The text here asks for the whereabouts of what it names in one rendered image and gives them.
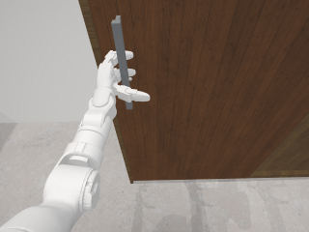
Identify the left robot forearm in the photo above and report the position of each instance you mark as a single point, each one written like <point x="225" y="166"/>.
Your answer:
<point x="86" y="149"/>

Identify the wardrobe door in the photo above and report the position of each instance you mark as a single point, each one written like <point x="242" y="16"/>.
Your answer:
<point x="292" y="153"/>
<point x="228" y="80"/>

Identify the handle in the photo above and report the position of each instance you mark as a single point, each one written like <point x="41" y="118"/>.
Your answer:
<point x="117" y="31"/>

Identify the robot left upper arm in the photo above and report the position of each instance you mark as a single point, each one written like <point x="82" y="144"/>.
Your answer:
<point x="70" y="191"/>

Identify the robot left hand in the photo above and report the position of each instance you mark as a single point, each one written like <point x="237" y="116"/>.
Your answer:
<point x="108" y="77"/>

